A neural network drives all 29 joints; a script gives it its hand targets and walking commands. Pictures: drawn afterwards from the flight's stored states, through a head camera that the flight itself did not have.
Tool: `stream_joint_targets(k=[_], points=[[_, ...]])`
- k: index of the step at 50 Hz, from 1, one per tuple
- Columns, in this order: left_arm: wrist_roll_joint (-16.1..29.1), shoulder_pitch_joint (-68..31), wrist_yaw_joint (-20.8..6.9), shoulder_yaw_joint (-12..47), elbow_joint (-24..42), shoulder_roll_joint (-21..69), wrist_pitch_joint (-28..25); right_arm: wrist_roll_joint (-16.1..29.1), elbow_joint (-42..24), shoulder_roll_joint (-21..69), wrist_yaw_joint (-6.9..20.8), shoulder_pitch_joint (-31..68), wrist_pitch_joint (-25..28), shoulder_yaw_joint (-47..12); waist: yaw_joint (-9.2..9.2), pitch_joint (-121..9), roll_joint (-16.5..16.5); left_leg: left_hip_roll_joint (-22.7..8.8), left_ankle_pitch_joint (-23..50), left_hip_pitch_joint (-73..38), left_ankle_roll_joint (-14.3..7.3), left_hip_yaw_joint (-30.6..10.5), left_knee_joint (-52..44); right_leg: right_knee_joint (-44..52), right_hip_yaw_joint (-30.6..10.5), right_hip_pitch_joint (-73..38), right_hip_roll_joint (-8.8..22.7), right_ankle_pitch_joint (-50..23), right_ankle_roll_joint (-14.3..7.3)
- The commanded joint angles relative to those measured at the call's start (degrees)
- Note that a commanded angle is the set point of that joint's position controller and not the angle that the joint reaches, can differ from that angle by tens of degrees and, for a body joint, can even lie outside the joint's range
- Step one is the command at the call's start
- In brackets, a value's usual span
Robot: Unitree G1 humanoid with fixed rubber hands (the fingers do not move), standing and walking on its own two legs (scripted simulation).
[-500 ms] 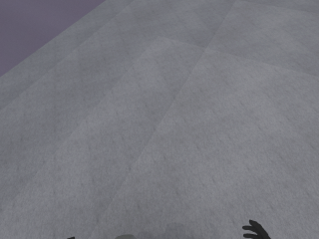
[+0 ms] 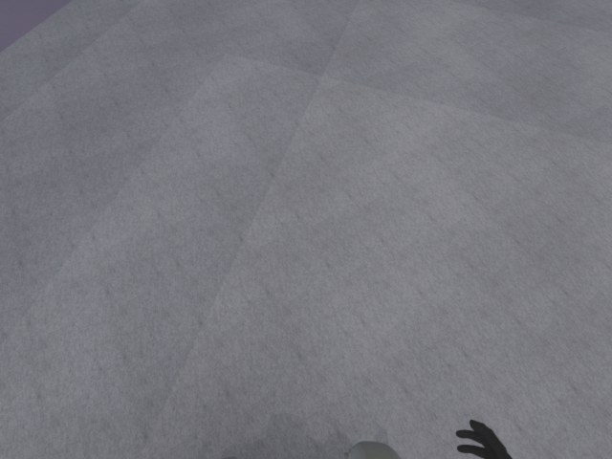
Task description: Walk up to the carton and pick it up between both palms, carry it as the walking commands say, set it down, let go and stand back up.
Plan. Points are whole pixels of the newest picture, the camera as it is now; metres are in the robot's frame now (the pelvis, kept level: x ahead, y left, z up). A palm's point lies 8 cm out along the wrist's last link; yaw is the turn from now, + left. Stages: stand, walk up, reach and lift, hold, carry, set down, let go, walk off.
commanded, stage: walk up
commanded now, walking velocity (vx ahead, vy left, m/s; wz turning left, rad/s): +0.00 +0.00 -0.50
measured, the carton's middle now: out of the picture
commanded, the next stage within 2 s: none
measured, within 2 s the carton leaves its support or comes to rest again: neither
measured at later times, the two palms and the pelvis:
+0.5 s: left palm out of the picture +0.12 +0.23 -0.11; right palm out of the picture +0.08 -0.28 -0.11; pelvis +0.00 -0.01 +0.01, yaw -16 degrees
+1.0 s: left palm (163, 409) +0.19 +0.21 -0.13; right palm out of the picture -0.04 -0.25 -0.12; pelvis +0.00 +0.02 +0.00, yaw -29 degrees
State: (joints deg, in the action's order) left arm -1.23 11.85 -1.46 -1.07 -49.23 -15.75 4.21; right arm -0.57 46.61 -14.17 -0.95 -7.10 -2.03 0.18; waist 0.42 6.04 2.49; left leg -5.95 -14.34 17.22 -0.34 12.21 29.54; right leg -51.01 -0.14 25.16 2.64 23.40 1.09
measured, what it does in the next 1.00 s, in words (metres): steps on the spot, turning right: right foot, then left foot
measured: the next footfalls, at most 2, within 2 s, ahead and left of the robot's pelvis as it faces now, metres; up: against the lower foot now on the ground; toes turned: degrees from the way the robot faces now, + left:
right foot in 0.08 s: +0.04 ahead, -0.13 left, +0.00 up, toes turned -5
left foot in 0.58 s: +0.10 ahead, +0.12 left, +0.00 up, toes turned -13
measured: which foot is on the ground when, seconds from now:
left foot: down 0.00-0.08, up 0.10-0.56, down 0.58-1.00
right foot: up 0.00-0.06, down 0.08-0.58, up 0.60-1.00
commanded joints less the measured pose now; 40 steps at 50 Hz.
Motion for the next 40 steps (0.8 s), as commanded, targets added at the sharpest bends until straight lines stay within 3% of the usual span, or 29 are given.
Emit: stream_joint_targets(k=[1, 2, 3, 4, 5, 6, 7, 8, 9, 10, 12, 13, 14, 15, 16, 20, 23, 25, 27, 28, 29, 30, 31, 32, 33, 34, 35, 38, 40], points=[[1.36, 3.37, -0.01, -1.68, 1.96, -3.75, -2.57, -0.82, -2.24, -10.88, 0.11, -0.6, 0.02, 4.35, 0.26, -16.02, -14.93, -15.87, 20.1, -14.68, -5.58, -4.13, -0.92, 12.37, 5.11, -5.67, 1.04, -2.15, 1.5], [1.1, 6.79, 0.19, -2.15, 1.06, -4.39, -2.78, -0.56, -2.99, -10.92, 0.44, 0.59, -0.24, 4.43, 2.28, -15.09, -12.89, -14.61, 15.43, -10.94, -3.97, -3.62, 1.81, 18.57, 5.15, -9.78, 1.07, -7.33, 0.55], [0.45, 8.7, 0.29, -2.9, 0.23, -5.59, -3.29, -0.17, -3.25, -8.43, 0.43, 1.87, -0.54, 3.92, 3.48, -13.04, -6.54, -10.65, 3.75, -5.09, -0.83, -2.33, 9.53, 25.38, -1.78, -13.0, 3.3, -14.55, -1.77], [-0.52, 9.19, 0.83, -4.62, 0.32, -12.14, -3.34, -0.11, -5.03, -6.0, 0.43, 0.91, -0.97, 3.01, 4.1, -10.14, 12.67, -2.1, -17.08, 7.4, 2.04, -0.98, 21.64, 30.61, -17.7, -14.91, 12.48, -24.35, -5.11], [-1.1, 9.07, 1.4, -4.83, 0.67, -14.69, -2.87, 0.06, -6.23, -4.66, 0.13, 5.09, -1.84, 2.8, 4.23, -5.19, 16.1, 2.9, -23.61, 17.38, 3.36, -10.02, 28.36, 34.21, -30.96, -13.32, 16.08, -29.57, -8.36], [-0.88, 7.47, 1.82, -4.83, 2.37, -14.91, -2.57, 0.09, -6.76, -5.52, 0.23, 6.64, -1.8, 2.92, 4.52, -4.15, 13.69, 2.62, -22.43, 18.8, 4.49, -12.77, 30.15, 35.75, -33.55, -12.65, 18.21, -28.03, -11.34], [-0.38, 5.03, 1.97, -4.59, 2.25, -13.59, -2.43, 0.09, -5.91, -6.46, 0.41, 6.0, -1.81, 3.62, 2.77, -4.02, 8.68, 1.65, -17.65, 18.18, 4.73, -14.34, 31.66, 35.33, -31.11, -12.71, 16.16, -23.73, -10.04], [0.18, 1.36, 2.48, -3.87, 2.49, -11.32, -2.72, -0.02, -4.51, -6.82, 0.62, 3.96, -1.76, 3.81, 0.51, -5.26, 6.32, 1.66, -11.43, 17.7, 4.23, -14.58, 32.02, 32.85, -25.39, -15.19, 12.41, -25.45, -8.25], [0.38, 2.3, 2.47, -3.97, 2.58, -10.18, -2.86, -0.17, -3.8, -6.0, 0.66, 2.87, -1.62, 3.87, 0.54, -7.9, 5.9, 1.72, -9.37, 17.13, 3.82, -14.5, 34.21, 31.21, -23.24, -17.26, 10.98, -27.21, -7.3], [0.39, 2.42, 2.52, -4.05, 2.88, -10.21, -3.3, 0.02, -3.49, -6.2, 0.54, 2.27, -1.47, 3.95, 0.5, -10.29, 8.16, 2.37, -8.65, 14.7, 3.65, -13.22, 34.31, 29.36, -20.86, -18.11, 9.71, -31.92, -7.63], [0.28, 5.45, 2.53, -4.09, 2.48, -9.82, -3.77, -0.03, -3.5, -5.58, 0.5, 4.09, -1.41, 3.76, 1.52, -11.99, 6.47, 3.03, -8.18, 14.63, 3.34, -13.42, 34.23, 28.61, -22.23, -22.32, 9.45, -36.27, -7.61], [0.05, 5.6, 2.6, -4.24, 2.5, -10.44, -3.68, 0.23, -3.13, -5.6, 0.25, 4.71, -1.69, 3.48, 1.98, -10.62, 9.43, 3.05, -8.59, 14.53, 3.97, -12.84, 32.74, 29.02, -21.8, -21.17, 9.47, -37.02, -7.76], [0.04, 6.25, 2.69, -4.33, 2.74, -10.19, -3.46, 0.43, -4.06, -5.36, 0.26, 6.04, -1.64, 3.38, 2.4, -10.0, 9.35, 3.89, -9.99, 14.66, 3.88, -12.8, 29.82, 28.94, -23.18, -22.64, 8.29, -39.22, -8.03], [0.18, 8.62, 2.86, -4.33, 2.29, -10.16, -3.42, 0.48, -3.98, -5.32, 0.1, 6.24, -1.72, 3.36, 2.91, -11.33, 10.42, 4.44, -10.52, 15.12, 3.7, -13.24, 28.7, 29.6, -25.2, -24.61, 8.83, -39.86, -8.3], [0.03, 6.95, 2.71, -4.64, 2.61, -10.47, -3.41, 0.49, -3.14, -5.73, 0.1, 6.12, -1.66, 3.31, 2.67, -12.43, 9.26, 4.41, -11.05, 12.91, 3.95, -12.88, 27.59, 29.01, -23.43, -24.23, 8.08, -38.52, -8.77], [-0.21, 8.0, 3.16, -5.01, 2.67, -10.65, -3.37, 0.94, -4.57, -4.58, 0.09, 7.49, -0.91, 2.52, 3.83, -12.7, 9.74, 5.3, -14.09, 11.99, 3.57, -14.07, 20.02, 29.71, -28.93, -26.66, 8.9, -43.5, -10.39], [-0.11, 6.67, 3.08, -5.06, 2.32, -10.23, -3.41, 1.41, -3.96, -4.07, 0.09, 6.58, -0.32, 2.4, 3.71, -13.69, 10.86, 5.73, -12.59, 6.18, 3.23, -13.15, 13.59, 29.79, -28.6, -23.04, 7.47, -42.47, -10.32], [0.14, 3.67, 3.02, -5.22, 3.66, -11.3, -3.16, 1.99, -3.27, -4.49, -0.03, 3.28, 0.22, 2.29, 2.11, -14.21, 11.47, 6.01, -12.23, -0.59, 2.73, -12.45, 5.62, 28.95, -27.16, -18.67, 5.93, -39.69, -9.11], [0.7, 0.16, 2.74, -5.02, 5.17, -10.5, -3.26, 2.29, -0.91, -5.08, -0.68, -4.42, 0.98, 2.5, -3.11, -16.06, 9.52, 5.58, -0.52, -16.37, 1.65, -10.48, -7.88, 24.07, -22.37, -8.33, 1.91, -31.32, -5.74], [0.01, 0.62, 2.66, -4.41, 5.62, -6.78, -3.06, 1.2, 0.56, -8.26, -1.14, -8.69, 1.45, 3.41, -4.7, -17.86, 2.12, -0.37, 3.74, -24.62, -0.19, -14.55, -10.53, 15.98, -17.22, 0.61, -3.29, -20.14, -3.91], [-0.75, 1.88, 2.61, -4.23, 6.37, -2.23, -3.06, -0.52, 0.59, -12.83, -1.52, -7.45, 1.08, 4.06, -3.55, -14.99, -15.02, -16.29, -3.31, -24.03, -3.88, -30.63, -17.75, 3.6, -9.8, 10.75, -8.91, 7.29, -1.01], [-0.54, 3.49, 2.78, -4.54, 6.17, -2.75, -2.95, -0.89, -1.07, -13.63, -1.53, -4.16, 0.4, 4.15, -0.75, -12.0, -16.54, -23.04, -8.91, -15.59, -5.22, -31.68, -17.57, -6.12, -7.57, 10.74, -3.71, 7.91, 1.01], [-0.91, 1.31, 2.25, -4.91, 5.16, -5.33, -2.47, -0.62, -2.21, -12.94, -1.4, 2.33, 0.02, 3.58, 0.33, -8.01, -14.4, -23.01, -14.68, -9.19, -6.19, -28.01, -20.03, -11.29, -4.95, 9.95, -2.73, 6.61, 1.57], [-0.63, 3.95, 1.6, -5.69, 4.64, -6.36, -1.98, 0.04, -2.77, -11.31, -1.12, 3.68, -0.36, 3.68, 2.2, -6.23, -11.72, -20.33, -12.73, -4.82, -5.79, -23.13, -18.93, -15.73, -6.25, 8.21, -2.42, 3.26, 2.09], [-0.32, 5.61, 0.85, -5.29, 2.94, -7.57, -1.59, 0.12, -3.86, -10.35, -0.86, 6.99, -0.24, 3.4, 3.84, -3.66, -13.85, -17.5, -10.27, -3.61, -6.02, -18.82, -19.34, -19.62, -4.39, 8.46, -3.3, 0.09, 2.62], [-0.21, 5.31, 0.4, -5.33, 2.1, -7.32, -1.27, 0.09, -4.96, -8.47, -0.81, 7.91, 0.1, 3.18, 4.16, -5.44, -11.42, -15.71, -5.33, -5.57, -4.87, -14.83, -17.96, -21.83, -3.55, 8.14, -2.83, -2.0, 3.12], [-0.03, 5.68, 0.04, -5.05, 0.54, -6.61, -0.98, 0.16, -5.08, -6.97, -0.92, 6.74, 0.29, 3.11, 3.55, -6.25, -11.34, -15.03, -1.07, -7.27, -4.56, -11.85, -17.46, -23.03, -2.97, 7.72, -2.58, -3.04, 3.51], [0.21, 3.83, -0.45, -4.5, 1.25, -6.63, -1.37, 0.12, -4.37, -7.63, -0.59, 2.08, 0.78, 3.22, 1.75, -8.39, -10.96, -14.11, 4.94, -12.33, -4.53, -9.75, -14.14, -21.29, -2.95, 8.15, -1.37, -2.4, 3.72], [-0.25, 0.72, -0.43, -3.54, 2.27, -4.06, -1.36, -0.18, -3.38, -9.08, -0.29, -2.21, 0.98, 3.63, -0.53, -9.82, -11.27, -13.25, 13.42, -18.85, -4.19, -8.06, -10.01, -8.77, 0.58, 9.63, -0.97, -2.7, 3.23]])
